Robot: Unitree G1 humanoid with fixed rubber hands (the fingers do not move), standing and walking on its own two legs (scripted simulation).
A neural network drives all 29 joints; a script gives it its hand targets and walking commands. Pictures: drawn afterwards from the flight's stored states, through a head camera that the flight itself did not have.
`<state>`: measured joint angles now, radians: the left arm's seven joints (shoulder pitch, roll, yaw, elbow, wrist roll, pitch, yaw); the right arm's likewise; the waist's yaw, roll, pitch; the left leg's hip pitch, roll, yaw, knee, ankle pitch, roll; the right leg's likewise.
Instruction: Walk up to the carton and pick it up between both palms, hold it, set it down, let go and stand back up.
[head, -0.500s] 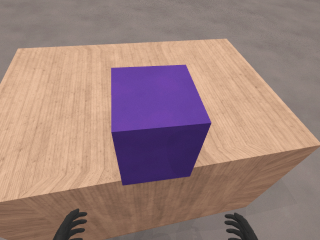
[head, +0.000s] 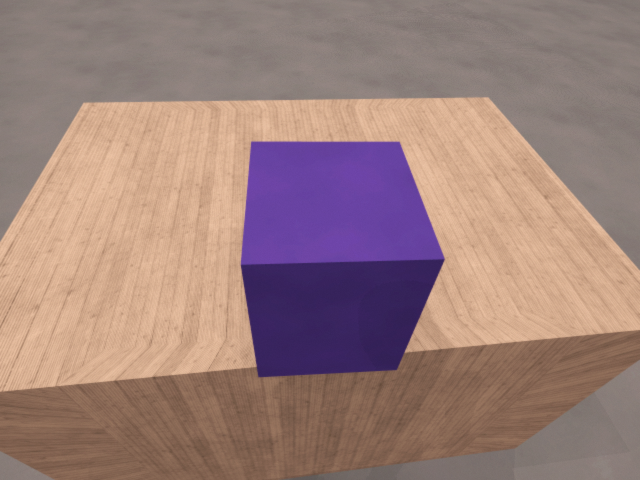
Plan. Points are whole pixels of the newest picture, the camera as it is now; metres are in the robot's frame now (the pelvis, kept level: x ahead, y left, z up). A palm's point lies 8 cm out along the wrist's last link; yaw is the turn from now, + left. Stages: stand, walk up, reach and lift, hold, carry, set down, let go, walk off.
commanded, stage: stand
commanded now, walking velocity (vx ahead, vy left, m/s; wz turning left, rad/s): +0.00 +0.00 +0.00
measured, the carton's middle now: (327, 261) +0.40 -0.01 +0.06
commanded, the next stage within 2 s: none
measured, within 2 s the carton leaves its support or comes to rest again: neither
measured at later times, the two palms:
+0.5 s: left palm out of the picture -0.05 +0.24 -0.13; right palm out of the picture +0.01 -0.23 -0.12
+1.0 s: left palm out of the picture -0.09 +0.20 -0.14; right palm out of the picture -0.05 -0.23 -0.13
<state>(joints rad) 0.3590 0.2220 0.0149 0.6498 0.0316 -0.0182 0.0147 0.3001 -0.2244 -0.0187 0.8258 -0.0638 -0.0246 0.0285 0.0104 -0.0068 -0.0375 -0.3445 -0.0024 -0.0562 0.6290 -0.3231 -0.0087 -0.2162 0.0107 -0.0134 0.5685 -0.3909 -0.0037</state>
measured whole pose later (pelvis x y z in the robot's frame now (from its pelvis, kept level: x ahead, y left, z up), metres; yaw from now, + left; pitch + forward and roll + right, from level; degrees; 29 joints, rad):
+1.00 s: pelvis -0.05 -0.01 +0.01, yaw +5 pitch -1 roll -1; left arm 0.36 0.15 0.03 1.05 0.02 0.00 0.03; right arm 0.38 -0.12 -0.02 0.99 -0.03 0.01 -0.02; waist 0.00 -0.01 0.03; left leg -0.31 -0.01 -0.15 0.52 -0.18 -0.03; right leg -0.16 0.01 -0.09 0.48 -0.29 -0.02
